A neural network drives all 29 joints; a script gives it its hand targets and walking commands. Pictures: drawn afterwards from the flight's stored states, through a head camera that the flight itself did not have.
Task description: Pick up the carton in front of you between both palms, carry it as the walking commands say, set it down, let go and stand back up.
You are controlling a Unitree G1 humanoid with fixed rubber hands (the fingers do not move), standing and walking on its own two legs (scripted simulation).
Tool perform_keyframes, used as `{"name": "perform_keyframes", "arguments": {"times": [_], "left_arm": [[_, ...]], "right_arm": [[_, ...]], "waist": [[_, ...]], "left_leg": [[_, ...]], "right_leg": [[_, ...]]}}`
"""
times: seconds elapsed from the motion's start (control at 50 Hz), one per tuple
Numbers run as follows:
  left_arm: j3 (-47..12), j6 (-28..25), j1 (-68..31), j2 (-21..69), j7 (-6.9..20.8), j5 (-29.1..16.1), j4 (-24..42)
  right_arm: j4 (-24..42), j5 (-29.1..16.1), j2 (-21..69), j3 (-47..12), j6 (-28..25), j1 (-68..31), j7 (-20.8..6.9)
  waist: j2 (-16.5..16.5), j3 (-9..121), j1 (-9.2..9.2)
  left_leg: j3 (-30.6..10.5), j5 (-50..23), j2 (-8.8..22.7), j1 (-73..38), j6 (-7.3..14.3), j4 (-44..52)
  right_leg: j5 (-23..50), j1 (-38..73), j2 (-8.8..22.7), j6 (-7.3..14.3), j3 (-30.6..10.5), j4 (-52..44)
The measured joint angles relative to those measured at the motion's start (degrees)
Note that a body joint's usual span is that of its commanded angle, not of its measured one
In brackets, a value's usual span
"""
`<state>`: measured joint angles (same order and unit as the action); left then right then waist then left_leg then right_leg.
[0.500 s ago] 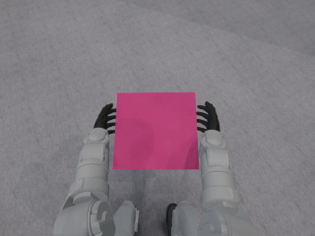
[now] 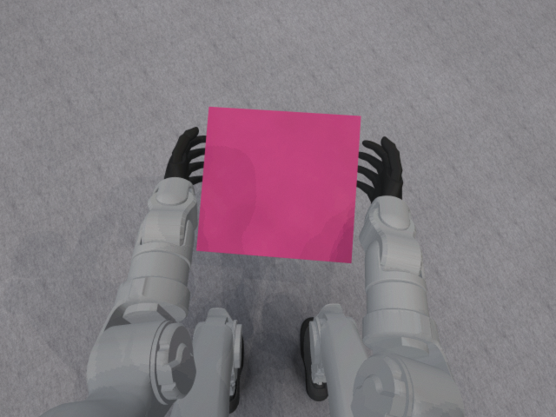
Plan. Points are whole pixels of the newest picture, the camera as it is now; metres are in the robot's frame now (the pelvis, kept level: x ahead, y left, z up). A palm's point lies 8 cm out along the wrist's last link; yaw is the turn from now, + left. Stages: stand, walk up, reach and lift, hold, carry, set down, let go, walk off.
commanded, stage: set down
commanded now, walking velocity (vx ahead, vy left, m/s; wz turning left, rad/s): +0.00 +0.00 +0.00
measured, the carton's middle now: (281, 191) +0.46 -0.01 -0.18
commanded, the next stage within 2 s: none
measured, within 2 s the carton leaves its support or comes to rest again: rests again in 1.34 s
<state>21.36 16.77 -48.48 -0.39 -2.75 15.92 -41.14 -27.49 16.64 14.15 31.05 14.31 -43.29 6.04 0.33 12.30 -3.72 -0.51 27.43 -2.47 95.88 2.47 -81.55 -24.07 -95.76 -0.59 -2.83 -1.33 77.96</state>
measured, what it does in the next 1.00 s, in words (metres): lowers itself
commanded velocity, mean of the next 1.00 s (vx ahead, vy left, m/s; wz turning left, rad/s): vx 0.00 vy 0.00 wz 0.00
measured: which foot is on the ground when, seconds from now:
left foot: down 0.00-1.00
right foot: down 0.00-1.00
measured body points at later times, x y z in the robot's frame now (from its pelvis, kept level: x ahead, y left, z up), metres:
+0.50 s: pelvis -0.02 -0.01 -0.12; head +0.28 +0.04 +0.20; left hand +0.50 +0.14 -0.26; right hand +0.46 -0.15 -0.22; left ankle +0.06 +0.09 -0.56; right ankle +0.09 -0.15 -0.56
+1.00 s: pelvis -0.04 -0.01 -0.20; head +0.32 +0.05 +0.06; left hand +0.55 +0.14 -0.37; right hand +0.48 -0.16 -0.34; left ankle +0.06 +0.09 -0.56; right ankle +0.09 -0.15 -0.56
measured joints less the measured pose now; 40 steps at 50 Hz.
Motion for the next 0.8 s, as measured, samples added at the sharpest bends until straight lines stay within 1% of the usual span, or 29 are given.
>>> {"name": "perform_keyframes", "arguments": {"times": [0.04,0.06,0.12,0.16,0.24,0.3,0.36,0.46,0.54,0.66,0.72,0.8], "left_arm": [[-0.33,0.08,-1.35,-0.43,-0.23,0.21,-1.03],[-0.28,-0.04,-2.14,-0.52,-0.35,0.35,-1.78],[-0.77,-0.05,-3.95,-1.03,-0.84,-0.05,-3.04],[-1.76,0.02,-5.0,-1.74,-1.25,-0.64,-3.51],[-4.61,-0.47,-8.02,-3.72,-1.93,-2.74,-5.09],[-4.82,-0.93,-11.59,-4.88,-2.01,-2.55,-7.6],[-6.66,-0.74,-14.32,-6.56,-2.22,-3.8,-9.04],[-9.34,-0.77,-18.53,-9.57,-1.58,-5.39,-11.1],[-10.57,-1.07,-22.42,-11.59,-0.9,-5.5,-14.69],[-14.26,-1.56,-28.5,-14.3,-0.83,-7.07,-18.55],[-15.88,-1.97,-32.02,-15.87,-0.71,-7.66,-20.83],[-17.79,-1.97,-36.36,-17.95,-0.22,-8.85,-23.89]], "right_arm": [[-0.51,0.12,-0.42,0.51,0.2,-1.09,-0.09],[-0.67,0.14,-0.63,0.82,0.36,-1.64,-0.06],[-0.71,-0.34,-1.05,1.39,0.91,-3.03,0.28],[-1.3,-0.59,-1.35,1.51,0.44,-3.85,0.63],[-1.25,-2.83,-1.8,1.43,-0.62,-5.23,2.0],[-2.24,-3.54,-2.55,2.04,-0.75,-7.83,2.7],[-2.36,-4.17,-2.79,2.39,-0.58,-9.77,3.44],[-2.5,-5.41,-2.61,2.82,-1.11,-12.4,4.51],[-3.59,-5.73,-2.74,3.59,-0.94,-14.65,4.9],[-4.38,-7.76,-3.6,3.9,-1.52,-17.77,5.7],[-5.73,-8.59,-4.24,4.27,-2.16,-20.22,5.84],[-7.2,-9.42,-5.09,4.38,-1.74,-23.45,6.14]], "waist": [[-0.41,0.39,-0.28],[-0.62,0.43,-0.35],[-0.47,0.04,-0.51],[-0.27,-0.29,-0.72],[-0.12,-1.18,-1.29],[0.15,-2.77,-1.11],[0.62,-4.26,-0.98],[1.07,-6.71,-1.19],[0.97,-9.02,-1.71],[1.48,-13.15,-2.15],[1.64,-15.95,-2.31],[1.89,-19.78,-2.5]], "left_leg": [[-0.04,0.58,-0.31,2.69,0.11,-2.3],[-0.09,0.82,-0.49,3.97,0.17,-3.39],[0.17,1.54,-0.78,7.29,0.31,-6.47],[0.27,1.98,-0.88,9.48,0.31,-8.42],[-0.14,2.57,-1.61,14.11,0.01,-12.56],[-0.66,2.92,-1.96,17.16,-0.33,-15.64],[-1.02,3.23,-2.06,19.9,-0.71,-18.38],[-1.81,3.78,-2.2,23.86,-1.28,-22.72],[-2.35,4.06,-2.44,26.47,-1.52,-25.84],[-2.37,4.47,-2.33,30.08,-1.43,-30.49],[-2.36,4.52,-2.36,31.56,-1.36,-32.78],[-2.25,4.6,-2.45,33.31,-1.12,-35.72]], "right_leg": [[-0.77,-2.52,-0.26,-0.75,-0.47,2.25],[-1.19,-3.69,-0.43,-0.63,-0.68,3.32],[-2.09,-7.05,-0.71,-1.25,-1.33,6.6],[-2.53,-9.27,-0.76,-1.3,-1.45,8.67],[-2.39,-13.49,-1.67,-1.84,-2.15,12.83],[-4.56,-16.32,-2.0,-1.99,-1.97,16.17],[-4.89,-18.99,-2.11,-1.97,-1.54,18.89],[-5.41,-22.71,-2.31,-1.63,-0.6,22.94],[-5.8,-25.03,-2.3,-1.63,0.07,25.78],[-6.04,-28.49,-2.76,-2.02,0.3,30.05],[-6.09,-29.81,-2.89,-2.31,0.39,32.15],[-6.25,-31.31,-3.02,-2.74,0.45,34.87]]}}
